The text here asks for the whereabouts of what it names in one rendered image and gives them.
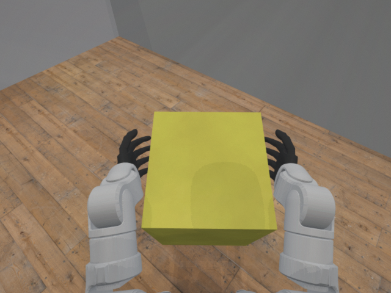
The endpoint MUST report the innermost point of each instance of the carton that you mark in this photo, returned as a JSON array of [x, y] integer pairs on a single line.
[[208, 179]]

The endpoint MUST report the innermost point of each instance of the right robot hand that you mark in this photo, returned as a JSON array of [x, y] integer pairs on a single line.
[[285, 155]]

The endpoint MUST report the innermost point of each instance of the left robot hand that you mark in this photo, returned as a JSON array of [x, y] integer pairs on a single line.
[[127, 153]]

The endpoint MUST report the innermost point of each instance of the left robot forearm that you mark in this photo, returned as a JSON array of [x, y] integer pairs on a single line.
[[114, 259]]

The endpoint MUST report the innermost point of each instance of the right robot forearm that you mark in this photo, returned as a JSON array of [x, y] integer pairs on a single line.
[[307, 257]]

